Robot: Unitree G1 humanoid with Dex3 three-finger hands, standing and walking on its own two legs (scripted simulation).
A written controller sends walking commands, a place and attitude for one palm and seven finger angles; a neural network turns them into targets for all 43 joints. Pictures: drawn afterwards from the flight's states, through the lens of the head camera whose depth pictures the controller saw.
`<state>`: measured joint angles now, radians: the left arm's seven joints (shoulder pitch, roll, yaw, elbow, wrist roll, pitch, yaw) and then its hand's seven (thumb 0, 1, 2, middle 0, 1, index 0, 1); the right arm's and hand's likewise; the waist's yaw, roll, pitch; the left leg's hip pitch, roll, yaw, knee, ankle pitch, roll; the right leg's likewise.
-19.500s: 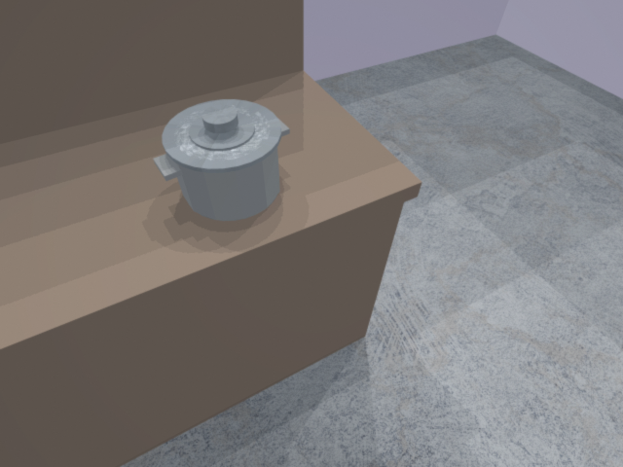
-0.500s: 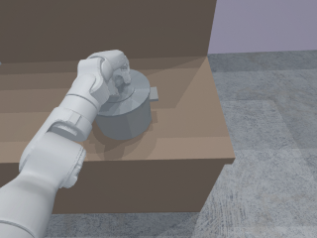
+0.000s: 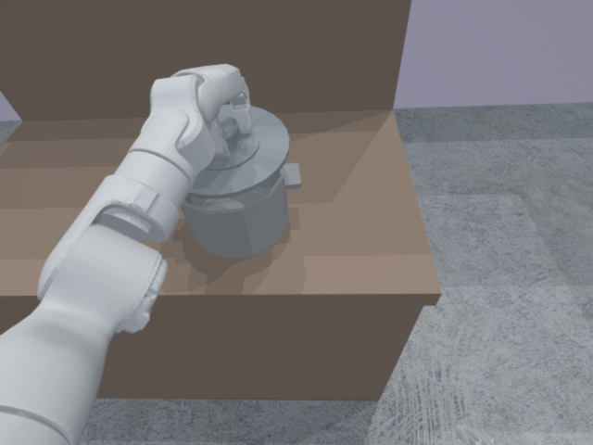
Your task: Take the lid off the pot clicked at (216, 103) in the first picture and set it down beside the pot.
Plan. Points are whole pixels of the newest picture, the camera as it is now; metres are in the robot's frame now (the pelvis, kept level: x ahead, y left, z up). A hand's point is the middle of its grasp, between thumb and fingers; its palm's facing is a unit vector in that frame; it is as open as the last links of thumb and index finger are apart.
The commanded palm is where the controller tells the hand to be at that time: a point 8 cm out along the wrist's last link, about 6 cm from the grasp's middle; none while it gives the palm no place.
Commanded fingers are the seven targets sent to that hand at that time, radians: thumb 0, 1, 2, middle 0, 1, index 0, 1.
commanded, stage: lift the lid straight up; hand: left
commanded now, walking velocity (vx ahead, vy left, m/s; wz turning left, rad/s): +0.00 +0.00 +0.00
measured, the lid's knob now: (220, 132) +0.49 +0.10 +0.18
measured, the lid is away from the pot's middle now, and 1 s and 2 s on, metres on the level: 0.01 0.02 0.10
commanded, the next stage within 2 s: move the lid sideways beside the pot in 1.22 s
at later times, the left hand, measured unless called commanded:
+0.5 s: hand (206, 99) +0.48 +0.10 +0.24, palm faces -0.28 -0.11 -0.95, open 8.0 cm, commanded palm +0.47 +0.11 +0.30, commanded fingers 0.00 0.54 1.00 -0.75 -1.10 -0.85 -1.12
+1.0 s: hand (202, 62) +0.49 +0.10 +0.28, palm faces -0.21 -0.09 -0.97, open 8.0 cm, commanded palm +0.47 +0.10 +0.34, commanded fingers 0.00 0.54 1.00 -0.75 -1.10 -0.85 -1.12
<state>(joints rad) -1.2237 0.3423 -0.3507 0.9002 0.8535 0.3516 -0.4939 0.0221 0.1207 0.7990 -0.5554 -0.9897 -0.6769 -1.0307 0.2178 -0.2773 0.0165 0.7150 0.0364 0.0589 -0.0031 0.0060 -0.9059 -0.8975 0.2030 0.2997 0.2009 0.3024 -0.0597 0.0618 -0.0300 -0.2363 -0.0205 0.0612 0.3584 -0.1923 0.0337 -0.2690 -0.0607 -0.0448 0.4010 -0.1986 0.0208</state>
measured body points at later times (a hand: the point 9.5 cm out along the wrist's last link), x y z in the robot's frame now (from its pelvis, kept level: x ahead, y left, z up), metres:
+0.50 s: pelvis +0.00 +0.00 +0.00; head +0.02 -0.03 +0.45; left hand +0.49 +0.11 +0.29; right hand +0.09 -0.27 -0.13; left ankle -0.01 +0.10 -0.74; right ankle +0.00 -0.13 -0.74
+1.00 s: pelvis +0.01 +0.01 +0.00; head +0.04 -0.02 +0.45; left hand +0.50 +0.10 +0.33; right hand +0.11 -0.24 -0.13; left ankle -0.01 +0.10 -0.74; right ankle +0.00 -0.13 -0.74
